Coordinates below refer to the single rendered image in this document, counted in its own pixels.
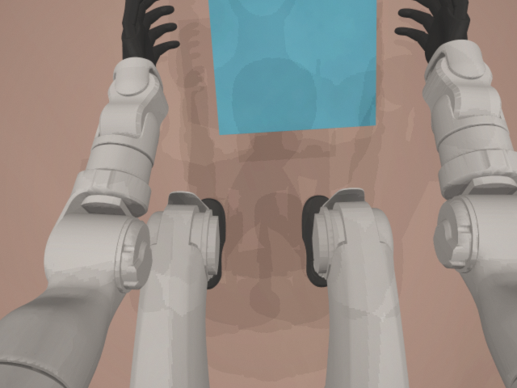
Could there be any left robot hand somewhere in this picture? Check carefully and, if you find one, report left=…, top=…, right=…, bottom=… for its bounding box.
left=121, top=0, right=180, bottom=66

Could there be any left robot shin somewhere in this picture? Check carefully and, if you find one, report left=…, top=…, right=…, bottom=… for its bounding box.
left=146, top=191, right=213, bottom=279

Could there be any robot left forearm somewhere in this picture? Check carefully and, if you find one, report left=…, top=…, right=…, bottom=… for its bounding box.
left=44, top=57, right=169, bottom=280

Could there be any robot left foot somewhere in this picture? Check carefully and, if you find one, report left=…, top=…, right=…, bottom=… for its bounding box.
left=202, top=198, right=226, bottom=289

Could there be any robot left upper arm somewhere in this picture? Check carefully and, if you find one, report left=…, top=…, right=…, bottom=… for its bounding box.
left=0, top=213, right=153, bottom=388

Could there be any robot right upper arm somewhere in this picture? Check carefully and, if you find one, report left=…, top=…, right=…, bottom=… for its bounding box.
left=433, top=195, right=517, bottom=388

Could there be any robot right forearm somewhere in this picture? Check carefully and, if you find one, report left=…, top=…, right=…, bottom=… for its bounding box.
left=422, top=40, right=517, bottom=200

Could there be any carton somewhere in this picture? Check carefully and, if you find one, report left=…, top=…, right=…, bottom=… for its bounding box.
left=208, top=0, right=376, bottom=135

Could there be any right robot hand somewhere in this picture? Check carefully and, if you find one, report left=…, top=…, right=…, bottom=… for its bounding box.
left=394, top=0, right=470, bottom=63

